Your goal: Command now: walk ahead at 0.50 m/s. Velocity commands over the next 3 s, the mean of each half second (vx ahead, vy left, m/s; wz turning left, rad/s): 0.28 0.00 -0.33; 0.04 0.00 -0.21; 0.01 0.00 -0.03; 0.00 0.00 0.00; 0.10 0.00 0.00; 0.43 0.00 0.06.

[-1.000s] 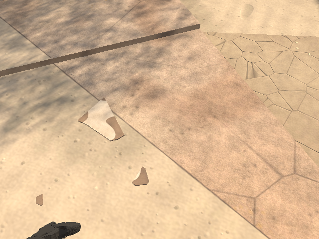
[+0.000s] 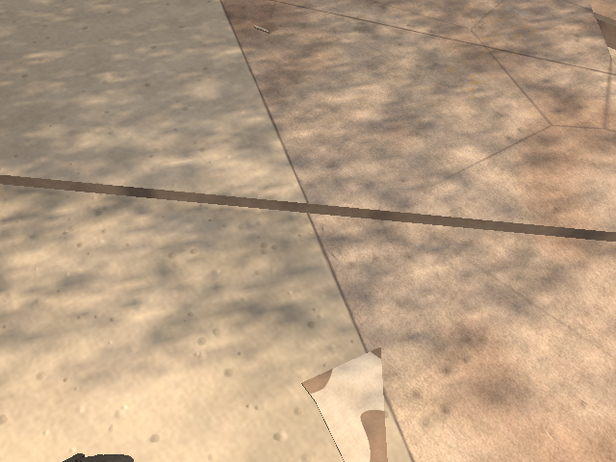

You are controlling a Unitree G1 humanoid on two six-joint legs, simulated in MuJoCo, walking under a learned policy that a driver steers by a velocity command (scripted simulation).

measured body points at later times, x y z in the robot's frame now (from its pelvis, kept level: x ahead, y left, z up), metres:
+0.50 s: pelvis +0.21 -0.07 +0.00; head +0.26 -0.09 +0.44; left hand +0.39 +0.20 -0.10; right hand +0.33 -0.37 -0.11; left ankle +0.34 +0.09 -0.69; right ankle +0.23 -0.14 -0.74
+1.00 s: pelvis +0.28 -0.05 -0.01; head +0.30 -0.05 +0.44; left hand +0.48 +0.17 -0.13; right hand +0.33 -0.33 -0.12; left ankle +0.35 +0.06 -0.74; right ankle +0.21 -0.18 -0.75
